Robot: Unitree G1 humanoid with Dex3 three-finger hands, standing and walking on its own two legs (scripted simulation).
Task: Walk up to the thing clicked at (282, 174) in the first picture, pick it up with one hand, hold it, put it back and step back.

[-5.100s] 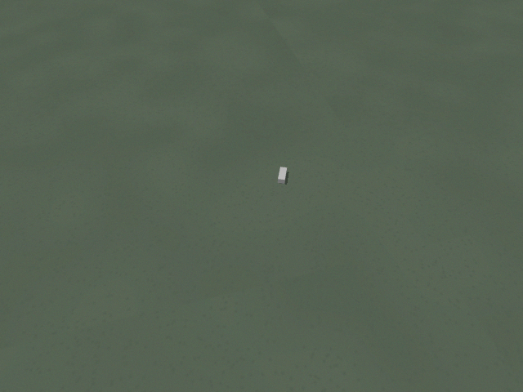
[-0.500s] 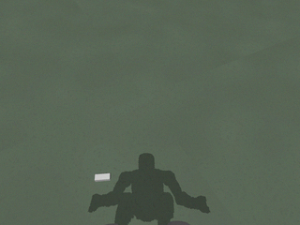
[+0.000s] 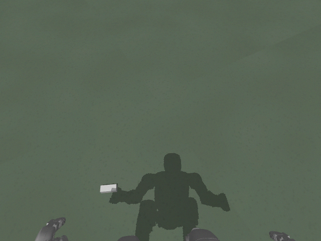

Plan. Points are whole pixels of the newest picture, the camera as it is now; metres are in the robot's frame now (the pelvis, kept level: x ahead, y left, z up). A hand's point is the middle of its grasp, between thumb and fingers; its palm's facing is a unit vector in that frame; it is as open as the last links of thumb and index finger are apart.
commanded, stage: walk up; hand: left
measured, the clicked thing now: (108, 188) +0.44 +0.34 -0.73
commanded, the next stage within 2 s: stand in 1.36 s
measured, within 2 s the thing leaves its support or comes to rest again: neither
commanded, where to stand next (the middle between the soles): +0.06 +0.06 m, yaw +1 degrees
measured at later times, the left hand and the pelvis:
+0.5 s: hand out of the picture +0.09 +0.29 -0.12, palm faces +0.03 -0.93 -0.38, open 7.4 cm; pelvis -0.01 +0.02 +0.02, yaw +1 degrees
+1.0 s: hand out of the picture +0.08 +0.28 -0.12, palm faces +0.02 -0.93 -0.37, open 7.4 cm; pelvis -0.01 +0.02 +0.03, yaw +1 degrees
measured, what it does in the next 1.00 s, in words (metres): stands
